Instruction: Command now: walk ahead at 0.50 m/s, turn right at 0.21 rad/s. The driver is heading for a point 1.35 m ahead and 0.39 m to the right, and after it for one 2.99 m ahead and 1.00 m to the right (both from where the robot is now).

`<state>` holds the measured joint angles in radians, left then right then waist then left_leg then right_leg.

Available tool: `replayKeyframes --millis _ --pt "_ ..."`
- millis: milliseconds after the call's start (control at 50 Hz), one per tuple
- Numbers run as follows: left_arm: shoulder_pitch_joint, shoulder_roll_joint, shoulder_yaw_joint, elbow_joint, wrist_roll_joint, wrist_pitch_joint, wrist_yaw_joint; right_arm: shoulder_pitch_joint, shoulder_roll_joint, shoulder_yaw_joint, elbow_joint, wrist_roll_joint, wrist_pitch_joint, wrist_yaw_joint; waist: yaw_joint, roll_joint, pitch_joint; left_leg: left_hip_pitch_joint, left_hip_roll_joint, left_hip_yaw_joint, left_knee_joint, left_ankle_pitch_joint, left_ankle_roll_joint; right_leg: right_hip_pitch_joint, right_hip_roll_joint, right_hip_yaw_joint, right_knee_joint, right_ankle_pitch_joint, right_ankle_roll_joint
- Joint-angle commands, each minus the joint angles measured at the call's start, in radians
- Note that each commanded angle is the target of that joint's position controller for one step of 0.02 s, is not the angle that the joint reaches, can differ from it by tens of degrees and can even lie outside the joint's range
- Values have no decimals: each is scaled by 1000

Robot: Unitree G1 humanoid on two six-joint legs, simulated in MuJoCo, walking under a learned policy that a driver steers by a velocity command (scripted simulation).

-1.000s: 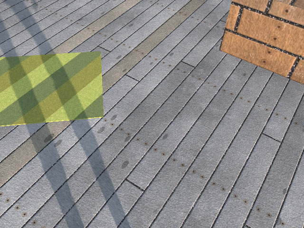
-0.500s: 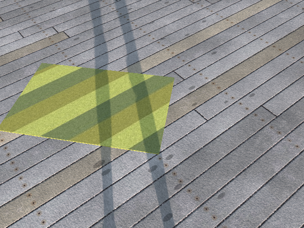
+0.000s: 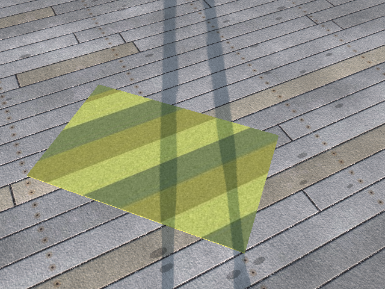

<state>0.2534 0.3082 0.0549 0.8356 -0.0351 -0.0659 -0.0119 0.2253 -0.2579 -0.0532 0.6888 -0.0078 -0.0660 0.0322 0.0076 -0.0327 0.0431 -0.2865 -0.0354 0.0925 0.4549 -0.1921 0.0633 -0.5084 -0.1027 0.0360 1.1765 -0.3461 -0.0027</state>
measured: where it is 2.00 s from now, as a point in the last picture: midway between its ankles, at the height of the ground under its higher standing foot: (275, 153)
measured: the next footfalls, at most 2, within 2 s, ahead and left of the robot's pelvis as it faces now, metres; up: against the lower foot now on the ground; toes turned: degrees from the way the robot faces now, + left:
right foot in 0.38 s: +0.35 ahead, -0.17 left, +0.00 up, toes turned -15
left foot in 0.86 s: +0.67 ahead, -0.08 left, +0.00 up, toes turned -33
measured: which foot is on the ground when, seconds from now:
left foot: down 0.00-0.40, up 0.42-0.84, down 0.86-1.00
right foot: up 0.00-0.36, down 0.38-0.84, up 0.86-1.00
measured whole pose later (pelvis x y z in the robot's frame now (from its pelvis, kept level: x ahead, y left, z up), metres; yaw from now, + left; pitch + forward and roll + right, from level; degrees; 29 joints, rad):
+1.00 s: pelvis +0.55 -0.13 +0.00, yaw -31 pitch +2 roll +1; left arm 0.29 0.30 0.06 0.72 -0.01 -0.05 0.01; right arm 0.23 -0.27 -0.06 0.74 -0.01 -0.10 0.02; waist -0.01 -0.03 0.00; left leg -0.32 -0.04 -0.01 0.46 -0.16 0.03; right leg -0.43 0.02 0.07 1.16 -0.39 -0.02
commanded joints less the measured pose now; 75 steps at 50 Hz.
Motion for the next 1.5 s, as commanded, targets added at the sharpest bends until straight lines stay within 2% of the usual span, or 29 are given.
replayKeyframes --millis 20,160,260,320,360,380,400,420,440,480,500,580,660,740,840,860,880,900,920,960,1020,1100,1200,1280,1300,1320,1360,1400,1500 --pt "46 64 23 -38 1 20 10 -4 -118 -41 -30 -9 -45 -7 11 88 -63 112 294 -216 -302 194 168 -107 -51 68 -24 111 13" --pt "-120 25 13 -85 15 13 -13 35 -134 -48 29 -5 -44 -34 -43 72 19 186 246 27 -340 283 100 -171 -7 24 -386 444 13" --pt "-245 12 1 -161 16 11 -44 104 -171 -65 79 16 -13 -44 -86 67 62 368 313 70 -282 374 89 -239 9 -45 -526 358 -33" --pt "-212 44 18 -189 14 16 -57 82 -211 -75 81 24 10 -55 -38 116 2 418 325 102 -130 771 57 -117 79 -125 -538 205 -85" --pt "-4 113 58 -150 9 21 -49 49 -230 -76 73 30 27 -64 88 123 -122 366 286 137 170 965 16 172 166 -165 -585 183 -142" --pt "159 186 93 -114 11 28 -31 52 -214 -66 63 25 21 -70 166 68 -212 169 246 141 437 751 -29 471 133 -55 -631 235 -190" --pt "156 310 121 -132 2 33 -13 128 -75 -22 4 -9 -8 -57 77 -248 -307 -326 27 109 897 -134 -121 865 -159 515 -701 183 -407" --pt "172 254 93 -156 14 20 -19 105 -111 -17 -1 17 -56 -36 104 -131 -477 -460 -17 -181 1012 -387 -99 959 -251 829 -863 46 -466" --pt "159 179 75 -150 24 10 -20 -17 -164 -30 -29 60 -77 -23 135 -66 -349 -531 41 -208 1003 -324 -68 883 -211 668 -874 50 -394" --pt "34 103 51 -161 14 -1 -19 -58 -154 -29 -31 19 -82 -36 48 45 -153 -469 130 -187 780 -197 -52 582 -126 432 -884 224 -310" --pt "-8 98 46 -179 25 -2 -15 -41 -162 -36 -31 6 -73 -38 11 8 -111 -394 143 -185 734 -170 -61 462 -104 385 -900 334 -313" --pt "-19 138 56 -191 27 -5 4 -24 -119 -28 -34 -6 -32 -40 -28 -7 -73 -315 139 -150 553 -85 -116 278 -57 275 -951 484 -314" --pt "30 146 60 -174 13 6 21 -184 -83 -10 -69 -4 -35 -33 37 -33 -49 -252 82 -133 235 196 -139 226 24 196 -930 370 -236" --pt "92 145 60 -153 6 20 25 -269 -108 -16 -94 16 -49 -16 70 -58 -52 -206 41 -157 84 243 -126 292 -6 286 -870 256 -213" --pt "63 95 46 -165 17 27 28 -74 -178 -56 -54 9 -74 -15 -48 -91 -127 74 57 -158 -18 142 -35 332 20 343 -639 302 -140" --pt "77 32 22 -177 32 22 24 64 -225 -68 -41 -11 -77 -22 -100 8 -255 311 216 -310 -4 88 31 229 77 263 -378 195 -103" --pt "223 -22 5 -197 2 11 25 161 -311 -90 7 -21 -64 -16 -42 349 -358 604 419 -781 -103 -139 205 -116 218 132 -56 -196 -35" --pt "223 74 17 -167 -9 8 27 162 -223 -73 5 9 -61 -8 -68 283 -301 591 440 -908 -161 -379 212 -257 153 161 85 -224 -22" --pt "111 124 30 -176 -1 8 26 126 -160 -55 2 15 -56 -10 -95 179 -173 485 388 -770 -173 -359 175 -290 125 156 122 -137 -20" --pt "-18 102 27 -215 33 -3 24 57 -131 -38 5 3 -40 -9 -67 88 -54 291 300 -571 -195 -122 158 -265 68 92 48 -33 -20" --pt "-11 53 18 -223 36 -14 13 47 -116 -26 11 9 -39 -10 -19 140 -59 182 239 -467 -233 104 171 -157 31 50 -115 -4 -8" --pt "-124 0 -10 -248 40 -27 1 63 -192 -48 30 31 -23 -26 -38 131 -54 81 204 -354 -251 188 167 -27 60 -5 -439 118 23" --pt "-225 41 1 -269 21 -40 -12 144 -201 -51 60 41 -1 -32 -63 136 -50 74 214 -383 -211 113 128 112 104 9 -637 293 25" --pt "-47 110 41 -232 32 -48 6 128 -142 -32 49 31 5 -37 56 120 -124 -34 130 -369 20 46 39 465 38 49 -736 254 -43" --pt "116 180 60 -214 46 -43 18 123 -66 -7 22 9 0 -37 119 -38 -252 -175 50 -267 337 -159 -10 691 -162 241 -744 211 -104" --pt "157 235 74 -188 49 -24 10 219 -53 -2 -13 40 -13 -41 71 -316 -306 -449 -7 -183 595 -414 -38 819 -336 626 -852 -64 -231" --pt "92 106 41 -190 31 -28 6 130 -168 -35 0 50 -3 -41 79 -129 -116 -553 76 -228 762 -271 -40 654 -269 514 -909 -173 -196" --pt "-4 53 24 -187 46 -33 0 101 -139 -37 1 33 11 -38 27 -65 -43 -493 124 -222 732 -147 -49 503 -197 324 -954 64 -178" --pt "-23 64 37 -143 44 -50 8 45 -79 -29 -30 30 39 -26 -4 -68 -13 -460 152 -196 636 4 -80 414 -150 46 -1010 405 -171"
